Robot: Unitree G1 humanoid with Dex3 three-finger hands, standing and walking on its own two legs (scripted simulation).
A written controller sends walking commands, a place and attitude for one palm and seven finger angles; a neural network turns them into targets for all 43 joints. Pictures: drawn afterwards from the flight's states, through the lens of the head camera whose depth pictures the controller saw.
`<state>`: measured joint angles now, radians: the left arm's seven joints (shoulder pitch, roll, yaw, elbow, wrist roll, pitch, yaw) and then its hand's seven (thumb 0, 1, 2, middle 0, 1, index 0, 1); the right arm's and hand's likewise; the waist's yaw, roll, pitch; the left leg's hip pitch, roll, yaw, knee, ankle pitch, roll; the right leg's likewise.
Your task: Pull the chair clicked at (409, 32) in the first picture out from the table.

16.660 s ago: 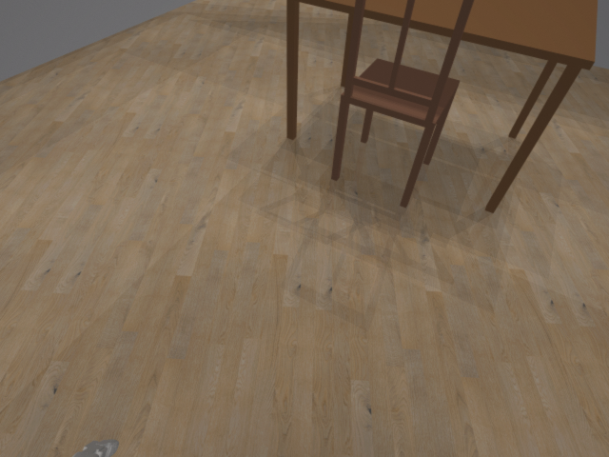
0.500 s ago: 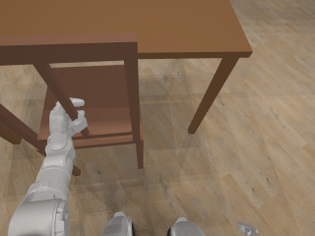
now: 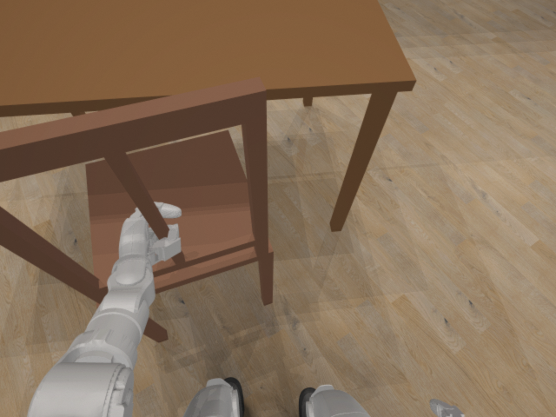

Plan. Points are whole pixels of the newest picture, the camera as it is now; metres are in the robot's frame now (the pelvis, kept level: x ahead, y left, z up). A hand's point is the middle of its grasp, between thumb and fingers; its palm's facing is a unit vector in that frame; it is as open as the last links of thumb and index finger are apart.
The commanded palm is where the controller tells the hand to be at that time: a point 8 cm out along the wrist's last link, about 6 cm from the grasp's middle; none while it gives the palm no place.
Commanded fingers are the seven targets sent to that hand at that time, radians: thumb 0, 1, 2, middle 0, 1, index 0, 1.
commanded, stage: step backward, pulling the chair out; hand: left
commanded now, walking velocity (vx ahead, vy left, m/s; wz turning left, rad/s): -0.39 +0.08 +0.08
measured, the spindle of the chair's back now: (154, 219) +0.42 +0.19 -0.03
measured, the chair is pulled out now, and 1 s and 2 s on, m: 0.12 0.16 0.16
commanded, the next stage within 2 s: stop walking, hand still on the chair in 1.96 s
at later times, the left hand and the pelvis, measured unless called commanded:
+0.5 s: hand (182, 261) +0.35 +0.14 -0.06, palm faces +0.08 -0.98 -0.20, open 5.1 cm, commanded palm +0.35 +0.19 -0.05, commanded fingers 0.00 0.90 0.90 -0.50 -1.45 -0.50 -1.45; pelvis -0.02 +0.00 +0.00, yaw +1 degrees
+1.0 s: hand (182, 261) +0.35 +0.14 -0.05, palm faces +0.08 -0.98 -0.20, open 5.1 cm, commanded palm +0.35 +0.19 -0.05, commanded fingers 0.00 0.90 0.90 -0.50 -1.45 -0.50 -1.45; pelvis -0.02 -0.01 +0.00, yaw +1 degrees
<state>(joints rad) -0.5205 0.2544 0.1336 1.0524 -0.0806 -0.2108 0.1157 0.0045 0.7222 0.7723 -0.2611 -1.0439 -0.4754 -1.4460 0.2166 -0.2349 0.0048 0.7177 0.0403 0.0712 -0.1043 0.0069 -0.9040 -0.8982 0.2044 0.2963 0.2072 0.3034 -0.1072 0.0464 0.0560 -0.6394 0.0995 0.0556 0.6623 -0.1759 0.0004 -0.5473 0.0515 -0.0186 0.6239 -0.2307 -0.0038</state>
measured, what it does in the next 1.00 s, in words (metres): stands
